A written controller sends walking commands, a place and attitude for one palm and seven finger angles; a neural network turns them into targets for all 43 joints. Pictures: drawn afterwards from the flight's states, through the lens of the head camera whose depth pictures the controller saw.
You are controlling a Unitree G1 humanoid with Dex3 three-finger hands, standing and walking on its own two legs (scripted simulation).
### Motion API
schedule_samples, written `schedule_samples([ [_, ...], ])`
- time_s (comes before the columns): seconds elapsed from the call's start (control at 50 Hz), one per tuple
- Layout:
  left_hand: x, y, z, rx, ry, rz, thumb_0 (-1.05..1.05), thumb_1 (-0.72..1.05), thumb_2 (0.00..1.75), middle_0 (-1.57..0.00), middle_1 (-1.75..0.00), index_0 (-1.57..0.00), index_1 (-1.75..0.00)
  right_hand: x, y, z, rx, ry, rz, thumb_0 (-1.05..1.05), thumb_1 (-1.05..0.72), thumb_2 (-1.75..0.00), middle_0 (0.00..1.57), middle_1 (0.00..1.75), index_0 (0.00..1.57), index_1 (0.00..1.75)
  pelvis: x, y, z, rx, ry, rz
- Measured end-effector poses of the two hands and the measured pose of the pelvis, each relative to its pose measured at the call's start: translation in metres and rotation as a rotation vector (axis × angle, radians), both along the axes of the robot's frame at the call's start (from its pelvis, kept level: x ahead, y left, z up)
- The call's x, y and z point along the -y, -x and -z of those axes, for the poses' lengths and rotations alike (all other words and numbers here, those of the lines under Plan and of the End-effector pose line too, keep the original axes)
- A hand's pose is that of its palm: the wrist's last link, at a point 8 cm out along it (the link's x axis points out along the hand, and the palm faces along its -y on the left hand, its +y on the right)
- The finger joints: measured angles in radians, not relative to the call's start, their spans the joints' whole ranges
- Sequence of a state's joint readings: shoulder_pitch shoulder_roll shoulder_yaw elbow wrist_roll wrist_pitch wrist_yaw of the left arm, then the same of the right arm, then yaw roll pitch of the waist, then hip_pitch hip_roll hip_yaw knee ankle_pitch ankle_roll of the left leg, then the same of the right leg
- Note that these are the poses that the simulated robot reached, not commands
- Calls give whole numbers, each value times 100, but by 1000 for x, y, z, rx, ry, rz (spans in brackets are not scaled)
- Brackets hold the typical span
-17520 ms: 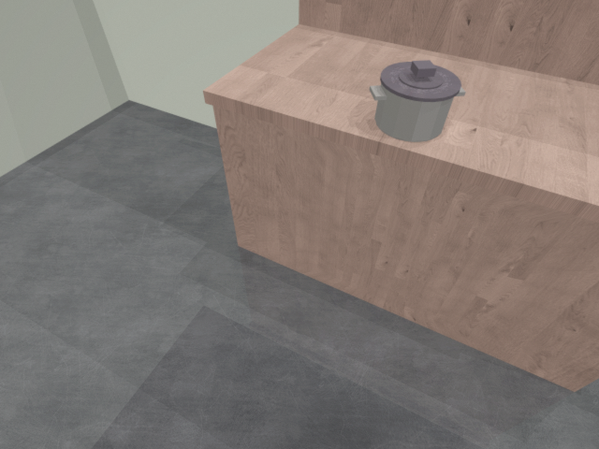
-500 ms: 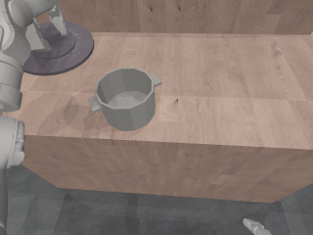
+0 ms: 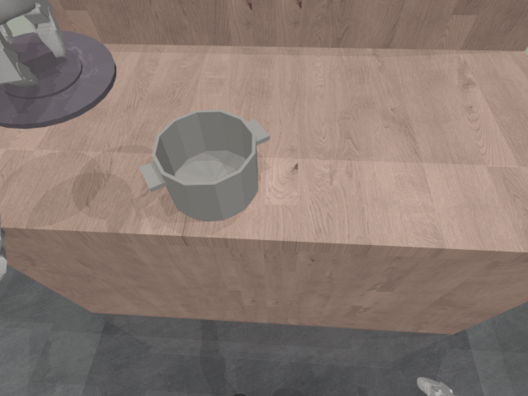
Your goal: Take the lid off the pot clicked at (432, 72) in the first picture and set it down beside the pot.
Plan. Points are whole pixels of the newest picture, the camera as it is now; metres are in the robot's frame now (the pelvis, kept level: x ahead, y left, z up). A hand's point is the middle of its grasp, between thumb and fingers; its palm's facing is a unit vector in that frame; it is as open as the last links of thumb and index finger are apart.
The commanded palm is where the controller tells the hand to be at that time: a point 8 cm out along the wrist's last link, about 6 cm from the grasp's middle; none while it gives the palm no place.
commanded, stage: move the lid sideways beside the pot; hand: left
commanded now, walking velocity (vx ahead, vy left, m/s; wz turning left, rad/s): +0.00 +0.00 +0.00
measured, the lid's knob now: (31, 56) +0.49 +0.30 +0.24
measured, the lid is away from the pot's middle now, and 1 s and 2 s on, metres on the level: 0.20 0.23 0.23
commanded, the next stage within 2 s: lower the lid onto the table in 0.52 s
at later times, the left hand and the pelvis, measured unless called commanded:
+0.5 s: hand out of the picture +0.45 +0.33 +0.25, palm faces -0.28 -0.06 -0.96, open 7.9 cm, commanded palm +0.47 +0.33 +0.34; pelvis +0.00 +0.00 +0.00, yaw +0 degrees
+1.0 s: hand (5, 71) +0.47 +0.33 +0.23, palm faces -0.30 -0.09 -0.95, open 7.9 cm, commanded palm +0.48 +0.33 +0.31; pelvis +0.00 +0.01 +0.00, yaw +0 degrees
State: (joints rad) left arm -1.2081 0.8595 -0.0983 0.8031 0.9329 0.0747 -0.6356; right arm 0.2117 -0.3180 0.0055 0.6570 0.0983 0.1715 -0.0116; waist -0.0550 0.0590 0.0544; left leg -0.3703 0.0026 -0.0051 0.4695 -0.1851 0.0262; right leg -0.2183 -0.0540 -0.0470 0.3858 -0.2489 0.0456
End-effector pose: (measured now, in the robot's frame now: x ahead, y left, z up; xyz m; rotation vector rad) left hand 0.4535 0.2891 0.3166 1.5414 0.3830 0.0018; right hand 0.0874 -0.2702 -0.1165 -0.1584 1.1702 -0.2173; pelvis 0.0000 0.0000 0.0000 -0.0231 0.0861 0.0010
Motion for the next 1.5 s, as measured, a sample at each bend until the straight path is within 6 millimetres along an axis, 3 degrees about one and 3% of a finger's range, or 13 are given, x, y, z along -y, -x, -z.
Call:
schedule_samples([
  [0.44, -38, 8, 4, -36, 5, -78, 3, 14, 85, -67, -93, -68, -94, 3, 10, 1, -67, 19, 11, 0, -91, -89, 20, 30, 20, 30, 1, -2, 0, -7, 7, -3],
  [0.8, -45, -6, 12, -52, 33, -103, 3, 14, 85, -67, -93, -68, -94, 1, 29, -1, -83, 35, 47, 0, -91, -89, 20, 30, 20, 30, -7, -4, 1, -17, 10, 3],
  [1.14, -30, -18, 38, -97, 56, -55, 3, 14, 85, -67, -93, -68, -94, -4, 32, 0, -71, 32, 58, 0, -91, -89, 20, 30, 20, 30, -9, -6, 2, -24, 11, 7],
  [1.5, -43, -21, 64, -134, 64, -66, 3, 14, 85, -67, -93, -68, -94, 10, 47, -5, -129, 68, 89, 0, -91, -89, 20, 30, 20, 30, -4, -11, 3, -41, 13, 12],
])
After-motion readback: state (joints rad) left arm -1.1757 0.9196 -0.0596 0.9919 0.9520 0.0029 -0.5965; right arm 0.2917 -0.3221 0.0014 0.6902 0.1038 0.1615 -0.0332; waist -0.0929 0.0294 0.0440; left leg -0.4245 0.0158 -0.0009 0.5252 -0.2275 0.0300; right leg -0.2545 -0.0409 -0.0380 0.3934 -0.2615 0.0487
